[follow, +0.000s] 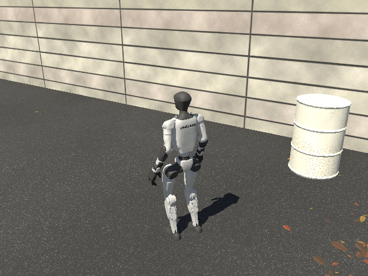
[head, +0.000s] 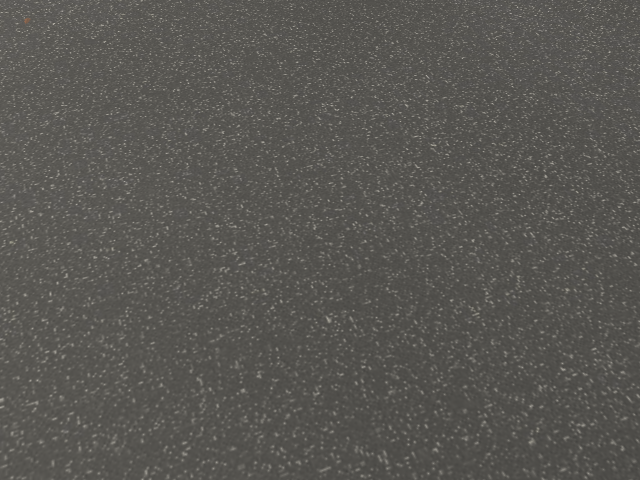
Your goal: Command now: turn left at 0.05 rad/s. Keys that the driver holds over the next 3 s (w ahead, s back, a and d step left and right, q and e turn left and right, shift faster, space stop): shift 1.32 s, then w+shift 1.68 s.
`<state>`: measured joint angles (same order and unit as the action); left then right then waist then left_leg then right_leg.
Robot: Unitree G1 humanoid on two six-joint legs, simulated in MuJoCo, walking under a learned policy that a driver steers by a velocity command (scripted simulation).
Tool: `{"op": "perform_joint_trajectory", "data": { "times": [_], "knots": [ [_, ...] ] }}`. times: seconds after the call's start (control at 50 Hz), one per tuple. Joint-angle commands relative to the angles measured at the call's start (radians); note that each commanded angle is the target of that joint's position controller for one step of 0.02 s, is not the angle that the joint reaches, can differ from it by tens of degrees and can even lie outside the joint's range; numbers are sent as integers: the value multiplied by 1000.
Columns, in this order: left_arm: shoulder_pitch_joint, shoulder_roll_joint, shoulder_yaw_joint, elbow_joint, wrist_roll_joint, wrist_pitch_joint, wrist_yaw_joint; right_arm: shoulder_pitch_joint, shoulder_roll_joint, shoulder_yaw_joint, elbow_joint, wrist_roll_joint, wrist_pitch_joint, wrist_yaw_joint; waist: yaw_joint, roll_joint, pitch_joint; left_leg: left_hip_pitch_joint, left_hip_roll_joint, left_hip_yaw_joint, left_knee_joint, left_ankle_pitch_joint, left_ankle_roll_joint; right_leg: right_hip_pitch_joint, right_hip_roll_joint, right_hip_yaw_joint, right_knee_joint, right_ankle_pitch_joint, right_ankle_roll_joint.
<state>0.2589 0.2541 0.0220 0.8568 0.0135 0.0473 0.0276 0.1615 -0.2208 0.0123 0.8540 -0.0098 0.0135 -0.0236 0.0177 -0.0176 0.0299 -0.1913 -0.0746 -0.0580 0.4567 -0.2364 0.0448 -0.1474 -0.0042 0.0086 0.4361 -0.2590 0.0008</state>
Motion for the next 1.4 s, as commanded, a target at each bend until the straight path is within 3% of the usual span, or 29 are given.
{"op": "perform_joint_trajectory", "data": {
  "times": [0.02,0.08,0.26,0.52,0.86,1.32,1.34,1.36,1.38,1.4],
  "knots": [
    [-20,106,19,-30,-1,-29,-10,24,-129,-33,4,-3,-6,-2,-20,-60,-4,30,94,-104,-116,113,18,-24,-119,116,-88,183,-43],
    [6,97,13,8,1,-36,-5,19,-139,-44,45,0,-5,0,-6,-40,10,35,114,-114,-101,158,25,-32,-88,91,-112,116,-30],
    [-1,84,7,85,1,-39,2,57,-113,-39,165,1,-5,-8,-10,7,20,8,112,-114,-138,99,5,-26,-91,101,-129,41,-47],
    [33,43,-9,181,0,-45,7,108,-80,-27,265,1,-7,-16,-15,10,27,7,120,-107,-137,107,1,-39,-82,97,-129,49,-51],
    [85,-5,-16,248,0,-50,15,143,-27,-20,313,2,-11,-23,-14,14,33,8,124,-94,-122,143,-2,-36,-76,90,-113,96,-52],
    [120,-40,-14,278,0,-53,21,185,7,-19,324,2,-12,-30,-13,15,44,7,128,-85,-110,162,-7,-25,-73,88,-107,129,-55],
    [137,-35,-11,281,2,-51,19,199,12,-18,326,-1,-11,-29,-9,5,4,12,103,-69,-104,6,0,-11,-58,90,-125,-54,-62],
    [145,9,6,275,1,-44,16,196,-13,-30,313,-3,-5,-25,-2,-27,14,-40,53,-34,-34,-262,22,-23,-43,112,-120,-348,-93],
    [182,44,21,271,5,-36,10,155,-34,-39,282,-17,-1,-15,25,-57,71,-177,35,-34,35,-441,36,-33,-84,202,-161,-591,-136],
    [236,64,32,279,4,-33,8,90,1,-33,236,-27,-5,-2,57,-128,128,-294,20,23,150,-422,29,-10,-175,340,-242,-732,-192]
  ]
}}
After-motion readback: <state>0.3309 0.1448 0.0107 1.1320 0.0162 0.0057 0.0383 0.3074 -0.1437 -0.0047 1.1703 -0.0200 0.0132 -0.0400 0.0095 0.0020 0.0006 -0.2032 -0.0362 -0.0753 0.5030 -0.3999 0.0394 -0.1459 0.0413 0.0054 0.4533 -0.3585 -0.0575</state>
